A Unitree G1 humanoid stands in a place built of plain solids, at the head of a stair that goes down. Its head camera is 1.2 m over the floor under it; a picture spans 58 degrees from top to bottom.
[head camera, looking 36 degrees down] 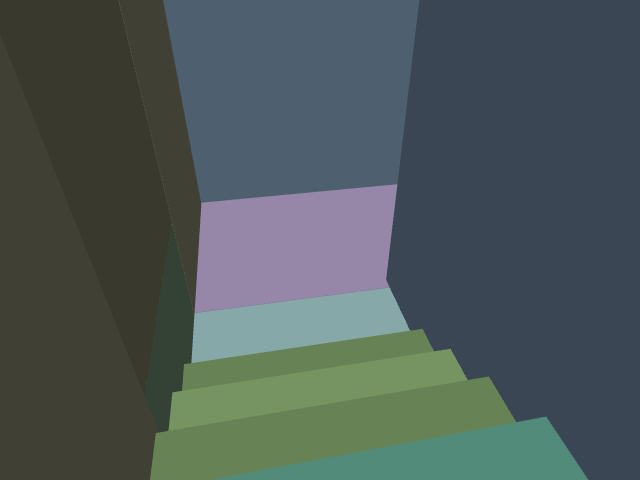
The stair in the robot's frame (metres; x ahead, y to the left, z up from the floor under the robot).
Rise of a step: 0.16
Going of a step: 0.27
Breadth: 1.20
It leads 11 degrees to the left of straight ahead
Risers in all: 4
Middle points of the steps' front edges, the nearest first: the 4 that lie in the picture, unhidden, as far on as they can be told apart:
0.63 -0.09 0.00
0.90 -0.04 -0.16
1.16 0.01 -0.32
1.43 0.06 -0.48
